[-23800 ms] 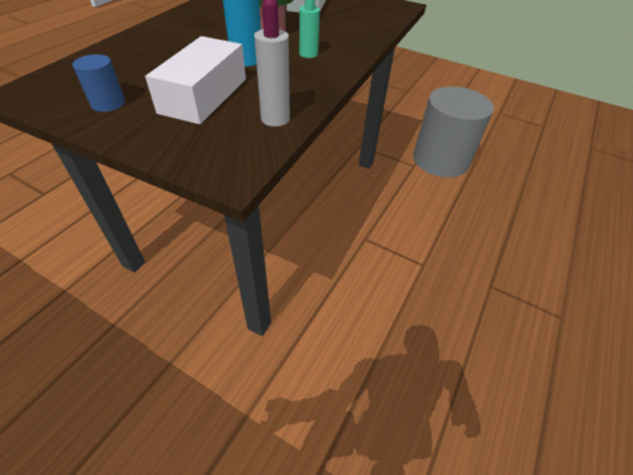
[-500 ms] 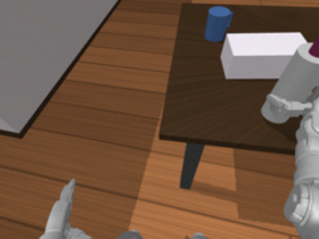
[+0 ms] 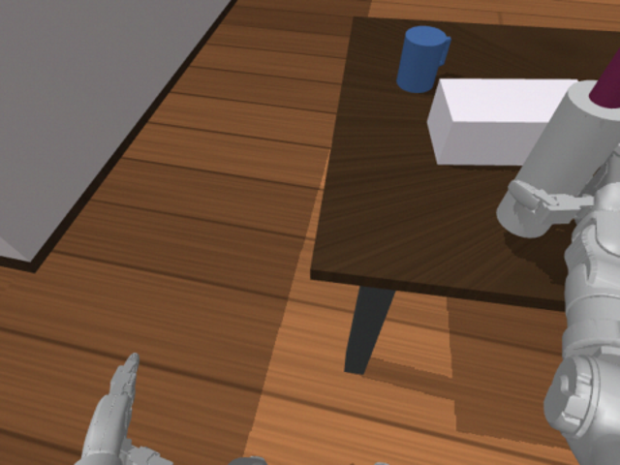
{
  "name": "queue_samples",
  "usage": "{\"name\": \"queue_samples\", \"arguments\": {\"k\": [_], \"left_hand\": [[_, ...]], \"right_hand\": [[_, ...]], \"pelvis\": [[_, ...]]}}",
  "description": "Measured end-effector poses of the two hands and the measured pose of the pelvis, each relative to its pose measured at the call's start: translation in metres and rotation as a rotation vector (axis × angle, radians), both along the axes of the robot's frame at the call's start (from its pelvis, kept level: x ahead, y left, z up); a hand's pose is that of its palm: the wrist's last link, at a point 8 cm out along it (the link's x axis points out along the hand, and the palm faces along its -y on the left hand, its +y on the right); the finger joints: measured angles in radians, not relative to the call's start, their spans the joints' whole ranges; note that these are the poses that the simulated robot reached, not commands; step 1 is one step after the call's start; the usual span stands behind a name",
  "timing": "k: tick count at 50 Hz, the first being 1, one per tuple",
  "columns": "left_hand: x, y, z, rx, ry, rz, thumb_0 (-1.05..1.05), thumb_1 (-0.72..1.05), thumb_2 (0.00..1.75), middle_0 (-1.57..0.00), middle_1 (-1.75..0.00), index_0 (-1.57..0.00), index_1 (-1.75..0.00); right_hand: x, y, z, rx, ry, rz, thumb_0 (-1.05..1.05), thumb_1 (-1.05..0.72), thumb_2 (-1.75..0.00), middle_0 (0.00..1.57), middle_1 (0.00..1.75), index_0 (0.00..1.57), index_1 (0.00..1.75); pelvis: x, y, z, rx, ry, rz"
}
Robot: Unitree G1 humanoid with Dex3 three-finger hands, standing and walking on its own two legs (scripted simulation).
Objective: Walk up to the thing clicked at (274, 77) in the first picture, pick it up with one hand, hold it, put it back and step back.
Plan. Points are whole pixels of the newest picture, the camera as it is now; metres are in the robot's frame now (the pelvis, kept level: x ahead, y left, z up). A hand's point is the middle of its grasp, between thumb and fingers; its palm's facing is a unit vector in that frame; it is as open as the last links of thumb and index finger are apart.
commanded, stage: lift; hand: right
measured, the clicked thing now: (572, 146) +0.46 -0.25 +0.18
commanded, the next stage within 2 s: hold in 1.36 s
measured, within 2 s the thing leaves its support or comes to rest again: neither
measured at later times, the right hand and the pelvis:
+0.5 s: hand (559, 170) +0.41 -0.22 +0.18, palm faces +0.29 +0.96 -0.03, open 10.3 cm; pelvis +0.00 +0.00 +0.01, yaw +0 degrees
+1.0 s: hand (584, 190) +0.33 -0.19 +0.24, palm faces +0.29 +0.96 -0.03, open 10.2 cm; pelvis -0.02 +0.02 +0.01, yaw -1 degrees
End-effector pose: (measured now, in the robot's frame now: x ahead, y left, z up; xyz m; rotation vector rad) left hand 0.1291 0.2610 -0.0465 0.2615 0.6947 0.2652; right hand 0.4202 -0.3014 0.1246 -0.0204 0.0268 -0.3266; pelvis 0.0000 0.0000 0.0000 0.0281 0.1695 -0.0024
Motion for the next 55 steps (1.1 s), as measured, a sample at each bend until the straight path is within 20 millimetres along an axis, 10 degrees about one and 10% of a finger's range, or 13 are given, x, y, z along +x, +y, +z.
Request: {"name": "queue_samples", "arguments": {"k": [18,34,55], "left_hand": [[0.002,0.001,-0.002,-0.036,-0.025,0.008,-0.01,-0.53,0.05,-0.06,-0.07,-0.07,-0.06],[0.017,-0.001,0.007,-0.096,-0.135,-0.004,-0.01,-0.53,0.05,-0.05,-0.06,-0.06,-0.06],[0.015,0.014,0.007,-0.074,-0.157,-0.021,-0.01,-0.54,0.05,-0.04,-0.06,-0.05,-0.05]], "right_hand": [[-0.019,0.016,0.026,-0.014,-0.033,0.018,-0.01,0.47,-1.05,0.73,1.12,0.74,1.13],[-0.074,0.049,0.096,-0.029,-0.135,0.052,-0.01,0.47,-1.05,0.74,1.10,0.75,1.11],[-0.137,0.069,0.129,-0.041,-0.122,0.041,-0.01,0.47,-1.05,0.75,1.10,0.75,1.11]], "pelvis": [[-0.001,0.003,0.006,-0.008,-0.044,0.003],[-0.007,0.011,0.013,-0.027,-0.138,-0.007],[-0.022,0.021,0.016,-0.036,-0.207,-0.026]]}}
